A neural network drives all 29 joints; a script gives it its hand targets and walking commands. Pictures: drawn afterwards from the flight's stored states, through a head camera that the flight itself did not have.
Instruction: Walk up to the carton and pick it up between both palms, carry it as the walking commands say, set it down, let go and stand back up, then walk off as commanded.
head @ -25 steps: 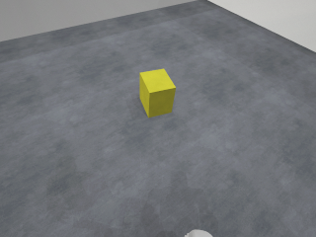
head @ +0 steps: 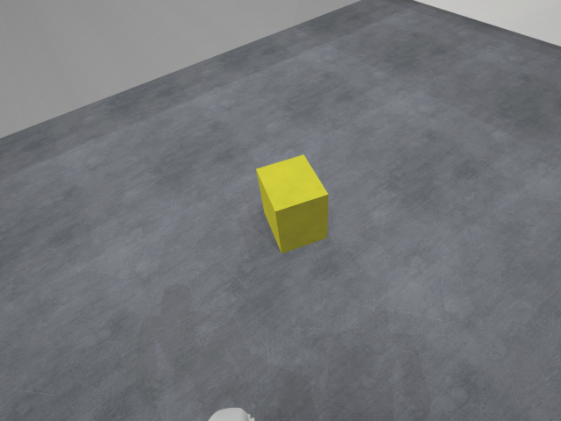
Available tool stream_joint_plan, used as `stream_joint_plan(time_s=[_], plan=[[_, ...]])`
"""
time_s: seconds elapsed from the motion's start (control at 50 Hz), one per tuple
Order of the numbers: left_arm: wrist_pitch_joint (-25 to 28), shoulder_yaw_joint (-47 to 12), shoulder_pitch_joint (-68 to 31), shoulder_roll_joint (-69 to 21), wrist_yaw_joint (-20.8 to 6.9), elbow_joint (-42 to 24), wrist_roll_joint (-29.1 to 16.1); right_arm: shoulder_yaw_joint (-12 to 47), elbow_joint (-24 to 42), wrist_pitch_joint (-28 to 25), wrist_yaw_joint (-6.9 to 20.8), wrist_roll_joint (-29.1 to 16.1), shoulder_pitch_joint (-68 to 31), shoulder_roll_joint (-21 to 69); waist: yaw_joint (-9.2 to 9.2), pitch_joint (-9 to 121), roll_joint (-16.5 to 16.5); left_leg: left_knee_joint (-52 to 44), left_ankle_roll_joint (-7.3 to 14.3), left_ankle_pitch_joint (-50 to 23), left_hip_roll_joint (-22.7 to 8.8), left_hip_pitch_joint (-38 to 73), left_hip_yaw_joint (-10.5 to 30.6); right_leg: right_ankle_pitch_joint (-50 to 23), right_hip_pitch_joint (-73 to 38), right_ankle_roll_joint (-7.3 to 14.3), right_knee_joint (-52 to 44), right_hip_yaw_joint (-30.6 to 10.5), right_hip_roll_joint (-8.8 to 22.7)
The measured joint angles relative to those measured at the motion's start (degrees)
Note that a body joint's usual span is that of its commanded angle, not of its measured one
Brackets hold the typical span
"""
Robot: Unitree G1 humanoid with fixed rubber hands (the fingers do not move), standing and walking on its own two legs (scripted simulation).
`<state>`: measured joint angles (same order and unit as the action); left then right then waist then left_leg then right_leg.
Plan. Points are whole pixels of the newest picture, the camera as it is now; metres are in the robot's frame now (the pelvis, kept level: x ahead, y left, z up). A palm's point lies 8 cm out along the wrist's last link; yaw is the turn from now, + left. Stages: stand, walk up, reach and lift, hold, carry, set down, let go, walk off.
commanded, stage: walk up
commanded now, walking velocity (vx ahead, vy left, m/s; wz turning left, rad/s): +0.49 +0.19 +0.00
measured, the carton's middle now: (292, 204) +1.03 +0.03 -0.63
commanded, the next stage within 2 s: none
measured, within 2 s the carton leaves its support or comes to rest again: neither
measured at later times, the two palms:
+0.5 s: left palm (107, 354) +0.26 +0.35 -0.14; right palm (395, 350) +0.25 -0.16 -0.11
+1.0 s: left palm (163, 247) +0.48 +0.29 -0.12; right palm (400, 277) +0.41 -0.21 -0.16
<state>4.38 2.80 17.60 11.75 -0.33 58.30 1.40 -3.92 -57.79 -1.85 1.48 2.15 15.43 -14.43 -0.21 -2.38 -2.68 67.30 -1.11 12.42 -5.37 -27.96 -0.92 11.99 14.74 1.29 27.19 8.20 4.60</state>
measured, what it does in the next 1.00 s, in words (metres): walks ahead: left foot, then right foot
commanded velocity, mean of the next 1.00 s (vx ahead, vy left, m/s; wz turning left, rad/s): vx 0.42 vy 0.02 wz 0.02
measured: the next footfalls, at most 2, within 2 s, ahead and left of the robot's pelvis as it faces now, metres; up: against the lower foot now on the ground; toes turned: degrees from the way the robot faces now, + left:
left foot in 0.32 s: +0.28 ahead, +0.20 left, +0.00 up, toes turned +8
right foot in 0.84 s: +0.54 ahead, -0.07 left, +0.00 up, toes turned -8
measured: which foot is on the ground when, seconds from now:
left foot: up 0.00-0.30, down 0.32-0.84, up 0.86-1.00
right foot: down 0.00-0.32, up 0.34-0.82, down 0.84-1.00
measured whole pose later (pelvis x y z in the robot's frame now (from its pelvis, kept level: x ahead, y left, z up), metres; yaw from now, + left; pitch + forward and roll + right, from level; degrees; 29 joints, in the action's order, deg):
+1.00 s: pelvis +0.43 +0.03 +0.00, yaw +1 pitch -1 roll +2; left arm 3.0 3.1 11.6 10.8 0.6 58.8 1.4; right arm -3.9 -61.1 -0.6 -0.4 1.5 18.9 -12.7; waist 1.1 -4.4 -2.9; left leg 65.0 -1.9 23.2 -4.3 -22.6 -2.3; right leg 9.5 18.5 1.9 28.7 8.4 4.7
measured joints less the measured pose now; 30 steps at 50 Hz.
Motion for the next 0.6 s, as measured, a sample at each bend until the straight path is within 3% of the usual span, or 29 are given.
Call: stream_joint_plan(time_s=[0.08, 0.18, 0.3, 0.32, 0.36, 0.42, 0.5, 0.6], plan=[[0.4, -0.1, 6.1, -0.8, 0.2, 0.8, 0.0, -0.1, 1.7, 1.4, 1.2, 0.0, -3.4, -0.5, -1.99, 0.2, 0.4, -6.5, -1.0, -5.4, -0.9, -4.7, -0.6, 0.6, -5.3, -1.2, -4.3, -0.5, 0.9], [0.1, 0.2, 10.2, -1.9, 0.6, 1.0, 0.2, 0.7, 3.4, 2.0, 2.7, -0.4, -7.3, 0.7, -3.94, -0.2, 0.9, -22.9, -2.0, -9.7, -0.9, -4.3, -1.8, 1.8, -10.9, -3.3, -8.6, -0.6, 1.9], [-0.3, 0.7, 11.3, -1.1, 0.1, 1.7, -0.1, 1.9, 5.0, -0.2, 2.2, -0.3, -11.1, 3.1, -4.57, 0.4, 2.2, -37.2, -1.3, -4.2, -0.3, 3.6, -5.6, 7.4, -14.8, -6.3, -7.2, -0.2, 2.8], [-0.5, 0.6, 11.4, -0.9, 0.0, 1.8, -0.2, 1.8, 5.1, -1.1, 1.8, 0.0, -11.3, 3.0, -4.4, 0.6, 2.3, -38.4, -0.3, -4.3, 0.0, 5.3, -6.1, 10.2, -13.6, -5.9, -2.8, -0.5, 3.3], [-1.0, 0.6, 9.0, -0.2, 0.1, 1.6, -0.1, 1.6, 4.7, -2.2, 0.7, 0.4, -11.1, 3.4, -3.39, -0.2, 3.7, -33.9, 1.9, -2.4, 0.8, 4.4, -6.7, 15.1, -6.7, -3.8, 14.7, -3.9, 3.6], [-1.3, 1.0, 3.9, 1.4, -0.1, 0.4, 0.3, 1.8, 3.0, -3.0, 0.0, 0.0, -6.4, 3.2, -1.66, -0.4, 4.6, -36.1, 2.1, -0.5, 1.1, 8.3, -6.4, 11.1, 3.3, -1.9, 34.3, -5.9, 1.4], [-2.1, 1.1, -2.9, 2.8, -0.8, -2.0, 0.4, 1.6, -0.5, -3.5, -0.6, -0.6, 1.0, 2.8, 0.49, -0.4, 5.3, -43.7, 2.3, -1.4, 1.9, 15.5, -5.8, 2.5, 11.8, -2.4, 36.5, -5.3, 1.5], [-4.1, 1.0, -8.5, 2.5, -1.8, -2.8, 0.3, 1.5, -3.2, -3.9, -1.2, -0.7, 7.9, 3.4, 2.92, -0.3, 5.2, -49.5, 1.7, -0.6, 1.8, 22.9, -5.7, -4.1, 17.8, -3.8, 30.4, -4.6, 1.9]])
